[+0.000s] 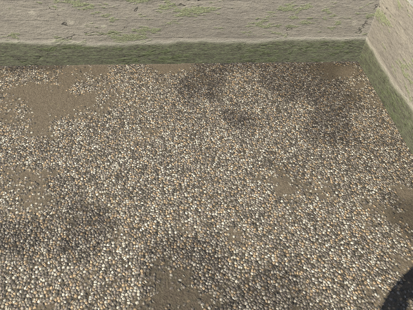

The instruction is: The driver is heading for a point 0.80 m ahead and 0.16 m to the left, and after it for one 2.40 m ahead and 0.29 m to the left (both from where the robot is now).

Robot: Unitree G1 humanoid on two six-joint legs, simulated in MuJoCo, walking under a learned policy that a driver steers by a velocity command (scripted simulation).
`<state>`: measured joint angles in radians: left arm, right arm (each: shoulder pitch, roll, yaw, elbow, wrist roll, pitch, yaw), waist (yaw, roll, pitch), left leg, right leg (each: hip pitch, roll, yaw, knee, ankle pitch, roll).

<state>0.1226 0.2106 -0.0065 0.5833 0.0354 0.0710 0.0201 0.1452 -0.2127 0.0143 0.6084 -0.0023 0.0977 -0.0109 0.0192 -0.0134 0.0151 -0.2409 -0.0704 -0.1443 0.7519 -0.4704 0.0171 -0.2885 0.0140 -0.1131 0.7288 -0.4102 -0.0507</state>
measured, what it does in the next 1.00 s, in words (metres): shifts its weight, turning left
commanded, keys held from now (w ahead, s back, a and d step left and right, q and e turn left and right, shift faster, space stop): w+q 0.74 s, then w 0.26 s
